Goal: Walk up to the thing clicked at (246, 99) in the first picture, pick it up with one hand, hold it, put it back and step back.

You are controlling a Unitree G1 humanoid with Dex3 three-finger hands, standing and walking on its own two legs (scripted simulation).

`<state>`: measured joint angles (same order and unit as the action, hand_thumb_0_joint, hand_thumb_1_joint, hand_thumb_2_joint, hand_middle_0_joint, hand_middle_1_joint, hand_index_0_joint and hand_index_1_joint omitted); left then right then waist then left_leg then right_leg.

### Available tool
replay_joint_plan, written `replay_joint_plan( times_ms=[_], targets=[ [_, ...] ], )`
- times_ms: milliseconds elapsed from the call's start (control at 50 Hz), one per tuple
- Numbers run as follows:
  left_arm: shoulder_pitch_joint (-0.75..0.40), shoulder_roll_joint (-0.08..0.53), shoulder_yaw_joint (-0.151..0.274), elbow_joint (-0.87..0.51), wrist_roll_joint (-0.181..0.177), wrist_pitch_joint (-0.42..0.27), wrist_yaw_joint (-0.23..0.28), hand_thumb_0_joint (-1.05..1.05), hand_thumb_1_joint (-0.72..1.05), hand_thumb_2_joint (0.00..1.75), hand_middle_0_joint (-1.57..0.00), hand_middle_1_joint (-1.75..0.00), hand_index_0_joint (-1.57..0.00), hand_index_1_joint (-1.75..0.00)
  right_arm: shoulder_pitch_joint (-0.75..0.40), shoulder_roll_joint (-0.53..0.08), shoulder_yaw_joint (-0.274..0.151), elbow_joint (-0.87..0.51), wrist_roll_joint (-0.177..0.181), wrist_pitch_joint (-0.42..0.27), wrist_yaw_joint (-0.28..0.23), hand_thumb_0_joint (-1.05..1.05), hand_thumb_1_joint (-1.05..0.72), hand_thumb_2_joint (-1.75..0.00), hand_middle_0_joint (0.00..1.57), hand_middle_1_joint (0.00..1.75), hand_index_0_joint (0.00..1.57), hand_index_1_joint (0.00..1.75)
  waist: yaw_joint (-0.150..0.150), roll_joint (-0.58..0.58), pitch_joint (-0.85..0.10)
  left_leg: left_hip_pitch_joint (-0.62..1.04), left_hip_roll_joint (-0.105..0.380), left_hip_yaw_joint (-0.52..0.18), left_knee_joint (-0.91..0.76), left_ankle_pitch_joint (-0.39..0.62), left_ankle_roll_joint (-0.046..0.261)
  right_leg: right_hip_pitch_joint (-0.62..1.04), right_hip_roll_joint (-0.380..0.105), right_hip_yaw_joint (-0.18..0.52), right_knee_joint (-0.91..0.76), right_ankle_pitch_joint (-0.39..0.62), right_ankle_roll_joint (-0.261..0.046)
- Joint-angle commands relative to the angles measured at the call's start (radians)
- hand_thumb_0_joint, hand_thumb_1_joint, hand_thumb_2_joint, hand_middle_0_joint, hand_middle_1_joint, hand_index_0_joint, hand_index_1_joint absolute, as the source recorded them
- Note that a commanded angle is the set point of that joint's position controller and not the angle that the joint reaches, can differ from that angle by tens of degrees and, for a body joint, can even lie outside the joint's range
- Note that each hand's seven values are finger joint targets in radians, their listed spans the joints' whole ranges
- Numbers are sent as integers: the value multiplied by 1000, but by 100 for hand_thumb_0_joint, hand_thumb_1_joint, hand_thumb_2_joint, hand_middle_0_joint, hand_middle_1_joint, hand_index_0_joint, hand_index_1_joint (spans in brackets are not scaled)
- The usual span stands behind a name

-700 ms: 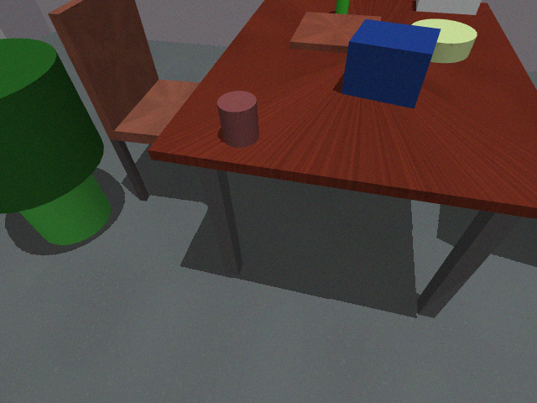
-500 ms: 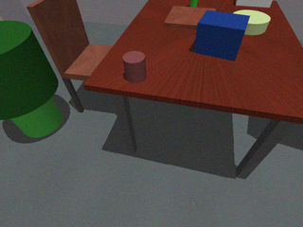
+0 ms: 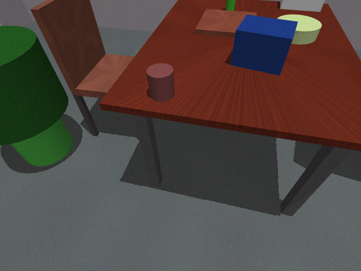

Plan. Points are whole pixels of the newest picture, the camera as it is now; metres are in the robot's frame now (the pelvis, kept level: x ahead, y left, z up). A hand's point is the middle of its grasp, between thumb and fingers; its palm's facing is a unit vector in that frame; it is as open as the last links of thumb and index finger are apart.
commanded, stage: stand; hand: left
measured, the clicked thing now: (158, 80) +0.74 +0.11 +0.01
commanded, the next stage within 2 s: walk up in 0.42 s
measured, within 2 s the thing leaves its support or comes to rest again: neither
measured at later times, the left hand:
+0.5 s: hand out of the picture +0.07 +0.26 -0.16, palm faces -0.02 -0.94 -0.34, open 7.4 cm
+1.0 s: hand (66, 243) +0.23 +0.34 -0.15, palm faces -0.20 -0.90 -0.39, open 7.4 cm
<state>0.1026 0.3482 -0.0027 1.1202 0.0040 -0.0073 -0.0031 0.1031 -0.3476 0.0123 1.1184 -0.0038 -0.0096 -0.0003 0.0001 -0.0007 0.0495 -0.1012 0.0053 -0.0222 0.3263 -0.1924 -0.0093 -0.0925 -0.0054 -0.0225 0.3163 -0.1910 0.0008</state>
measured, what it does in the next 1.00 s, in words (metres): walks ahead: left foot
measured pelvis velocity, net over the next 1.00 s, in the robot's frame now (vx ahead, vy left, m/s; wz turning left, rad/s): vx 0.14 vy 0.07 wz -0.12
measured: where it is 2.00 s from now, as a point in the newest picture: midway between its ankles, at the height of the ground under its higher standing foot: outside the picture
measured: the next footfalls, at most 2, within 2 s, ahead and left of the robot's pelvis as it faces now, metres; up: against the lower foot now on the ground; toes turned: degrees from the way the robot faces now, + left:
left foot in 0.68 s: +0.14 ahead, +0.18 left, +0.00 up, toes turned -1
right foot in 1.06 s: +0.28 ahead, -0.06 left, +0.00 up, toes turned -9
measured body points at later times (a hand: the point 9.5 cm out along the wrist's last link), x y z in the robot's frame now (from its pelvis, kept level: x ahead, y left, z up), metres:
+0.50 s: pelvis +0.01 +0.01 +0.00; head +0.02 +0.00 +0.44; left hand +0.07 +0.31 -0.13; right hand +0.09 -0.30 -0.13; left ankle -0.01 +0.12 -0.74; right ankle -0.01 -0.12 -0.75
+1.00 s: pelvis +0.14 +0.07 -0.01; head +0.16 +0.06 +0.44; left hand +0.24 +0.39 -0.12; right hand +0.12 -0.25 -0.13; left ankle +0.10 +0.18 -0.75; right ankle +0.21 -0.07 -0.73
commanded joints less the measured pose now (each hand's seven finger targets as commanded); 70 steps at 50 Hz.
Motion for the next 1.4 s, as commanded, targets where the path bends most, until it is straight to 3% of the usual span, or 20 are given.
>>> replay_joint_plan(
  times_ms=[0,380,420,500,640,660,680,700,760,820,940,1020,1040,1060,1080,1100,1200,1280,1320,1380],
  targets=[
    [-32,210,45,-54,5,-22,14,0,90,90,-20,-30,-20,-30,-37,-211,-46,-56,-5,-25,-14,0,-90,-90,20,30,20,30,6,16,-77,-10,120,-89,-55,176,30,28,-125,92,-36,146,-27],
    [-17,210,44,-52,4,-23,14,0,90,90,-20,-30,-20,-30,-25,-210,-41,-54,-3,-24,-14,0,-90,-90,20,30,20,30,2,6,-63,2,115,-87,-49,188,29,9,-129,95,-45,161,-24],
    [133,309,101,-93,20,-44,-1,0,90,90,-20,-30,-20,-30,4,-285,-107,-132,-42,-21,17,0,-90,-90,20,30,20,30,29,20,-80,-99,46,-36,122,-398,86,8,-143,212,-11,-394,-102],
    [175,358,145,-152,34,-67,5,0,90,90,-20,-30,-20,-30,-66,-240,-109,-226,-53,-16,48,0,-90,-90,20,30,20,30,72,-122,135,-528,80,-64,468,-279,42,57,-375,541,-161,-443,-275],
    [64,306,122,-265,19,-55,-14,0,90,90,-20,-30,-20,-30,170,-226,-159,-226,-47,-32,66,0,-90,-90,20,30,20,30,-80,-108,-5,39,0,81,148,-65,8,-259,-140,136,121,-107,-128],
    [94,251,107,-281,23,-50,-15,0,90,90,-20,-30,-20,-30,285,-272,-182,-202,-54,-34,56,0,-90,-90,20,30,20,30,-129,22,-58,248,10,31,131,-81,22,-413,-73,88,322,-145,-92],
    [127,163,80,-299,12,-52,-12,0,90,90,-20,-30,-20,-30,363,-367,-204,-208,-66,-40,47,0,-90,-90,20,30,20,30,-164,333,-76,285,258,-394,-110,-435,112,-589,95,16,657,-347,-52],
    [145,241,96,-284,16,-49,2,0,90,90,-20,-30,-20,-30,280,-415,-208,-246,-48,-43,46,0,-90,-90,20,30,20,30,-121,256,-39,126,402,-610,-185,-612,228,-576,46,110,784,-403,-48],
    [239,286,98,-235,-2,-56,-8,0,90,90,-20,-30,-20,-30,142,-318,-167,-309,-23,-46,39,0,-90,-90,20,30,20,30,-19,128,74,-24,311,-360,-132,-384,218,-509,-48,144,792,-215,-50],
    [247,270,98,-234,0,-57,-27,0,90,90,-20,-30,-20,-30,172,-300,-156,-317,-23,-58,38,0,-90,-90,20,30,20,30,-23,151,88,-70,255,-189,-123,-134,217,-421,-52,92,613,-185,-12],
    [167,236,95,-313,12,-64,-37,0,90,90,-20,-30,-20,-30,217,-304,-152,-358,-20,-50,40,0,-90,-90,20,30,20,30,-43,147,45,-22,226,-55,-16,146,216,-310,-27,-12,332,-79,-23],
    [281,236,109,-284,13,-78,-11,0,90,90,-20,-30,-20,-30,195,-253,-129,-398,-7,-28,34,0,-90,-90,20,30,20,30,37,15,-35,-152,163,15,261,227,143,22,27,-24,175,75,-48],
    [337,283,126,-285,17,-83,1,0,90,90,-20,-30,-20,-30,216,-213,-111,-406,-2,-29,30,0,-90,-90,20,30,20,30,74,-99,-75,-220,106,59,456,150,107,124,-29,77,110,62,-79],
    [388,386,153,-305,17,-87,14,0,90,90,-20,-30,-20,-30,274,-160,-92,-422,2,-25,30,0,-90,-90,20,30,20,30,80,-314,-146,-399,-33,101,722,-269,39,220,-335,578,10,23,-192],
    [334,415,150,-319,3,-81,11,0,90,90,-20,-30,-20,-30,267,-262,-121,-394,-13,-3,15,0,-90,-90,20,30,20,30,63,-201,-91,-413,-7,-7,830,-456,39,80,-419,723,-6,-71,-315],
    [285,375,143,-342,-8,-76,14,0,90,90,-20,-30,-20,-30,279,-278,-128,-370,-11,3,7,0,-90,-90,20,30,20,30,44,-122,-41,-434,25,-50,867,-439,37,36,-394,630,0,-48,-324],
    [191,291,110,-375,8,-73,19,0,90,90,-20,-30,-20,-30,311,-219,-112,-326,-14,-2,17,0,-90,-90,20,30,20,30,-3,-137,-16,-304,63,13,629,-283,24,-138,-194,227,111,316,-234],
    [145,292,96,-380,11,-47,21,0,90,90,-20,-30,-20,-30,264,-199,-117,-309,-8,-17,3,0,-90,-90,20,30,20,30,-6,-184,-78,-141,20,74,356,-135,8,-213,-168,173,244,462,-207],
    [96,265,85,-400,-8,-23,18,0,90,90,-20,-30,-20,-30,286,-224,-131,-291,-14,-27,-10,0,-90,-90,20,30,20,30,-42,-103,-76,-24,13,60,218,88,28,-329,-126,172,336,254,-138],
    [111,262,89,-366,-8,13,28,0,90,90,-20,-30,-20,-30,179,-376,-154,-327,-11,-42,-17,0,-90,-90,20,30,20,30,-36,177,-59,-193,424,-437,31,103,275,-319,54,122,689,-425,-26]
  ],
)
